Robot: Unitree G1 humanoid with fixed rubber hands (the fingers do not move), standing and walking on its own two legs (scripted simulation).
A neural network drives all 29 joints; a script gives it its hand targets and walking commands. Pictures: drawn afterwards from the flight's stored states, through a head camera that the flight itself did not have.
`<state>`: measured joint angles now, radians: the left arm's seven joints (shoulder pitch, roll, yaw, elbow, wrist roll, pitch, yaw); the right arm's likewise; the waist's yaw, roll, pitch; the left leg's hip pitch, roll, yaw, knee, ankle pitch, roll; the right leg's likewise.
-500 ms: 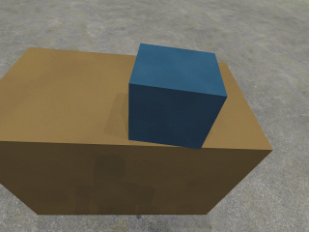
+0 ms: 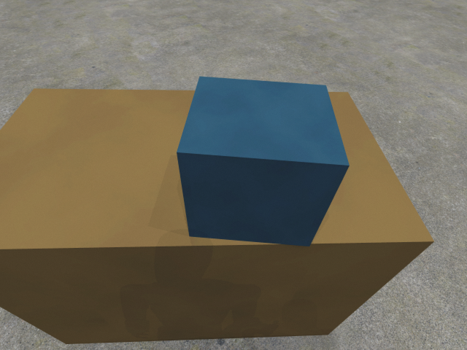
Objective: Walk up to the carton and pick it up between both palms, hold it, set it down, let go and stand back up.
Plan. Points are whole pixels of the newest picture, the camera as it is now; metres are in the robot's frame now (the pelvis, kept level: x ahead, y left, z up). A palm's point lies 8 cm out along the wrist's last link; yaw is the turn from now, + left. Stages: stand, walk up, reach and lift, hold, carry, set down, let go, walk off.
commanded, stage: walk up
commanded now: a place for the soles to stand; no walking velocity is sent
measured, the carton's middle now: (255, 163) +0.44 -0.02 +0.09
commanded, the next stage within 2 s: reach and lift in 1.12 s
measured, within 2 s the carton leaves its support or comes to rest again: neither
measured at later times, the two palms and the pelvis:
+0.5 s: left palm out of the picture +0.06 +0.24 -0.14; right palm out of the picture +0.00 -0.24 -0.13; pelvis +0.00 +0.00 +0.00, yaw -3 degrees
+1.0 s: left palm out of the picture +0.04 +0.23 -0.13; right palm out of the picture -0.04 -0.25 -0.14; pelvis -0.01 -0.01 +0.00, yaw -6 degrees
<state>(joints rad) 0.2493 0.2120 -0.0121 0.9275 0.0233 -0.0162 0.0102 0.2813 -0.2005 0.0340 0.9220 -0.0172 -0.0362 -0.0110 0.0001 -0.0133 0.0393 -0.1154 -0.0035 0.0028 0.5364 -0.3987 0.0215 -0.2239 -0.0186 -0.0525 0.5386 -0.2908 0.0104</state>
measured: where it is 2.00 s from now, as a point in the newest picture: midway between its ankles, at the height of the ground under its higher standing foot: outside the picture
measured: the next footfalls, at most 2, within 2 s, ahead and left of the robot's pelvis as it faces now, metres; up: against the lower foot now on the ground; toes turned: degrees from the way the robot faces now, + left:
none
